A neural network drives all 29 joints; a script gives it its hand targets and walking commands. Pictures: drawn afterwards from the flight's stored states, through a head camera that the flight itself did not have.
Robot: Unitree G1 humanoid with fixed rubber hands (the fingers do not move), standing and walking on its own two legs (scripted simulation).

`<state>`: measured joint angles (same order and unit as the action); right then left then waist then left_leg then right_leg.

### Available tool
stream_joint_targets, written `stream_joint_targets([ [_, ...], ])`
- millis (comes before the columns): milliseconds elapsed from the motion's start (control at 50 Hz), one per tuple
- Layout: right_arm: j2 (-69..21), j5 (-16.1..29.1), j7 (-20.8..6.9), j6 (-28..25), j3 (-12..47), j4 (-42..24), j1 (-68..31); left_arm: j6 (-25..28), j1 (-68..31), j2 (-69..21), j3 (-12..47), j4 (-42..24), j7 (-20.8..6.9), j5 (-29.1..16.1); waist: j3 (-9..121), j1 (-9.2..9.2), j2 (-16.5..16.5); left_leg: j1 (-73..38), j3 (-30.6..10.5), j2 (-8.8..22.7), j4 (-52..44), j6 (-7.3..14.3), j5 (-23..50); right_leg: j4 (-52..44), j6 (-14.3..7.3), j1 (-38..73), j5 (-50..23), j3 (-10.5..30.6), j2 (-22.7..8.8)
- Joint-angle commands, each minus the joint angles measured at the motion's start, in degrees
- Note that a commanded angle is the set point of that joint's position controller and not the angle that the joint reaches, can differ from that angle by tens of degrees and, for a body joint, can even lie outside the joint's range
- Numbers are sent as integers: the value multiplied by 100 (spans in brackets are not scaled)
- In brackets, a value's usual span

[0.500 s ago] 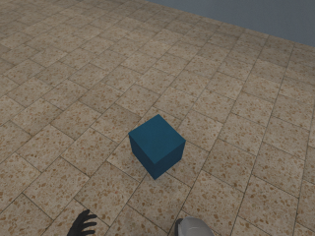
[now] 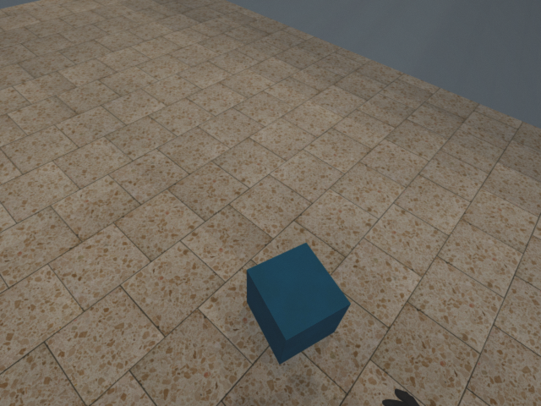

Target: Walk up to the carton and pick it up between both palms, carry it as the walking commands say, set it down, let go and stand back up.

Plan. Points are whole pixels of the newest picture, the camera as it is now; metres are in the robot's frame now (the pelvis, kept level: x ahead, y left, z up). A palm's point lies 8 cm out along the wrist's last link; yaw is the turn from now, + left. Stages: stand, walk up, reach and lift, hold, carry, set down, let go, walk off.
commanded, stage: walk up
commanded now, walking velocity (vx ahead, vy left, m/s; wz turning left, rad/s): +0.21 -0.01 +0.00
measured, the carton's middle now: (293, 302) +0.54 -0.09 -0.63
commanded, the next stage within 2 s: none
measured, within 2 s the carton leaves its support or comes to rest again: neither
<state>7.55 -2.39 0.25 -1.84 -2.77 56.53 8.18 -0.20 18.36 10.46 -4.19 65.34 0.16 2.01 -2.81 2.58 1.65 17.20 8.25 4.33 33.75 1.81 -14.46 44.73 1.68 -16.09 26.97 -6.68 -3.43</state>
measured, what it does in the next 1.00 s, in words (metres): steps to the right: right foot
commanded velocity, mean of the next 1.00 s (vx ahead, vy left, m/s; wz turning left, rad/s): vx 0.04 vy -0.11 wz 0.14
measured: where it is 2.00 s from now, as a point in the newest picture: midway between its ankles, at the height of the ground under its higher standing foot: outside the picture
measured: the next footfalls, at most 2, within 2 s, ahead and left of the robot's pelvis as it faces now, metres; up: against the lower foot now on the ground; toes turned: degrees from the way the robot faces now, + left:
right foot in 0.30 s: +0.13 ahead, -0.15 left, +0.00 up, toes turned -5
right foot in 1.12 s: +0.20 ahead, -0.28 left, +0.00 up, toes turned +10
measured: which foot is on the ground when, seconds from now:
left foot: down 0.00-1.00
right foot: up 0.00-0.28, down 0.30-0.74, up 0.76-1.00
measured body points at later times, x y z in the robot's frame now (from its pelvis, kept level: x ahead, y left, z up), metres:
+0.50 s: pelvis +0.03 -0.04 +0.00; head +0.07 -0.05 +0.45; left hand +0.13 +0.19 -0.14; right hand +0.06 -0.28 -0.16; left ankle +0.00 +0.07 -0.70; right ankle +0.09 -0.14 -0.73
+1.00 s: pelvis +0.06 -0.08 +0.01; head +0.08 -0.05 +0.46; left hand +0.10 +0.20 -0.14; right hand +0.00 -0.35 -0.12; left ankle +0.00 +0.06 -0.73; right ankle +0.12 -0.25 -0.68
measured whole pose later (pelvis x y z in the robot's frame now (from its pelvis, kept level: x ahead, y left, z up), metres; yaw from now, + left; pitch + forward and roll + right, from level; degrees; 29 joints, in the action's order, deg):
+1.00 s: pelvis +0.06 -0.08 +0.01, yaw +9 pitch +0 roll -1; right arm 11.0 -1.8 3.8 1.8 -4.8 64.1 25.0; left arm -3.6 10.9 16.8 -5.1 55.3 -1.1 2.5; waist -2.3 -3.3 2.5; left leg 8.8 -6.8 2.5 25.2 -2.5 -17.1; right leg 49.7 6.6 -26.5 17.7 0.8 -3.8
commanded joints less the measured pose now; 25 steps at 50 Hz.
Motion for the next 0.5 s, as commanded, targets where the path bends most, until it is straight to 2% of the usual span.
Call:
stream_joint_targets([
  [0, 861, 58, 122, -61, -126, 175, 805, 124, -334, 249, 33, -362, -45, -14, -246, -439, -1272, -794, -2101, 1730, -2567, 591, 136, 1099, 104, -1472, -48, 452, -257],
  [20, 791, 44, 123, -103, -105, 138, 466, 117, -63, 195, 45, -165, -25, 3, -8, -231, -1192, -805, -1638, 1470, -2388, 536, 789, 979, 89, -1100, -143, 393, -240],
  [40, 874, -6, 104, -145, -147, 128, 548, 76, 211, 159, 40, -3, -2, 82, 90, -278, -1081, -840, -1580, 1637, -2276, 621, 1224, 988, 94, -993, -180, 258, -195],
  [60, 1179, 28, 167, -141, -225, 131, 801, -10, -84, 310, -24, -147, -1, 109, 75, -491, -635, -1188, -1956, 2007, -2092, 778, 1896, 1181, 168, -1375, -216, 287, -255],
  [80, 1126, 89, 255, -132, -195, 184, 814, -123, -239, 446, -46, -331, 70, 22, 15, -431, -653, -1266, -1849, 2102, -1772, 849, 3573, 1097, 240, -1467, -237, 440, -375],
  [100, 933, 113, 269, -145, -165, 190, 611, -164, -253, 349, -5, -344, 122, -11, 61, -291, -927, -1162, -1416, 1829, -1360, 856, 5178, 758, 177, -1163, -166, 536, -282],
  [120, 1035, 117, 275, -126, -197, 217, 695, -185, -324, 284, 22, -386, 116, -53, 263, -382, -996, -1289, -1161, 1653, -1206, 783, 5329, 549, 197, -1125, -266, 501, -271],
  [140, 997, 80, 265, -97, -178, 241, 649, -201, -316, 187, 56, -432, 139, -106, 454, -357, -1133, -1222, -999, 1530, -1215, 722, 4989, 295, 164, -840, -438, 424, -162],
  [160, 950, 81, 246, -76, -161, 221, 477, -208, -168, 179, 95, -429, 128, -150, 672, -279, -1414, -1049, -736, 1330, -1215, 639, 4375, 67, 131, -466, -669, 393, -101],
  [180, 960, 68, 212, -47, -139, 229, 436, -223, -158, 251, 108, -397, 123, -163, 707, -276, -1615, -957, -700, 1221, -1276, 586, 3701, -188, 135, -201, -756, 285, -20],
  [200, 801, 97, 190, -19, -123, 274, 445, -227, -275, 172, 120, -444, 118, -191, 603, -237, -1566, -720, -787, 1117, -1340, 572, 3077, -504, 108, -52, -902, 261, 23],
  [220, 786, 141, 170, 53, -113, 295, 367, -230, -311, 194, 147, -470, 130, -145, 455, -156, -1443, -449, -677, 994, -1322, 496, 2326, -954, 52, 272, -1276, 177, 47],
  [240, 973, 118, 168, 89, -139, 206, 297, -220, -189, 321, 94, -467, 152, -111, 299, -130, -1237, -257, -738, 1045, -1243, 418, 1851, -1402, 28, 449, -1767, 49, 150],
  [260, 847, 154, 129, 147, -111, 290, 405, -137, -107, 417, 100, -486, 140, -74, 327, -57, -1184, 40, -672, 790, -1075, 230, 1052, -2084, -59, 972, -2346, 398, -81],
  [280, 640, 177, 123, 204, -63, 340, 608, -34, -212, 728, 65, -547, 162, 20, 388, -150, -112, 353, -363, 343, -685, -79, 405, -2242, -201, 1257, -3352, 1004, -735],
  [300, 441, 189, 150, 245, 0, 236, 833, -3, -326, 1145, 4, -629, 176, 17, 424, -327, 1057, 137, -294, 19, -368, -251, -454, -2639, -458, 857, -3524, 1701, -1344],
  [320, 450, 233, 177, 297, -11, 334, 891, 4, -463, 1062, 28, -579, 195, -36, 381, -288, 1023, -281, -361, -108, -309, -322, -696, -2870, -736, 320, -2928, 1674, -1425],
  [340, 621, 215, 231, 325, -99, 179, 548, -63, -746, 1180, -58, -546, 238, -59, -214, -316, 1270, -155, -325, -176, 231, -317, -653, -2635, -1006, -199, -3940, 1731, -1354],
  [360, 795, 222, 278, 310, -146, 37, 451, -125, -754, 1225, -125, -620, 266, -19, -212, -279, 1525, 143, -281, -190, 880, -335, -853, -2381, -1167, 124, -5172, 1529, -1279],
  [380, 848, 277, 273, 350, -191, 168, 729, -73, -592, 1197, -122, -700, 261, -6, 81, -210, 1462, 386, -332, -372, 1664, -345, -1656, -2358, -1430, 366, -6060, 1809, -1653],
  [400, 828, 255, 253, 388, -191, 237, 846, -66, -646, 1130, -94, -825, 287, -26, 403, -162, 1194, 494, -476, -369, 2417, -325, -2185, -2350, -1634, 564, -6109, 1886, -1888],
  [420, 722, 210, 215, 403, -146, 295, 849, -60, -732, 1048, -77, -917, 311, -45, 727, -246, 755, 518, -736, -281, 2534, -252, -2098, -2314, -1630, 721, -5631, 1739, -1741],
  [440, 369, 192, 163, 372, 0, 444, 1143, -30, -816, 613, 50, -945, 286, -39, 1135, -324, 462, 80, -932, -26, 1834, -149, -1602, -2713, -1371, 673, -3072, 1518, -1390],
  [460, 204, 167, 138, 356, 54, 499, 1058, -57, -1107, 511, 45, -934, 287, -63, 828, -363, 484, -10, -888, -72, 1326, -133, -1357, -2950, -1184, 394, -1838, 1504, -1139],
  [480, 130, 162, 126, 337, 76, 510, 911, -78, -1288, 510, 13, -870, 276, -52, 570, -362, 843, -92, -712, -204, 469, -147, -1020, -2894, -1024, 361, -1584, 1332, -892],
])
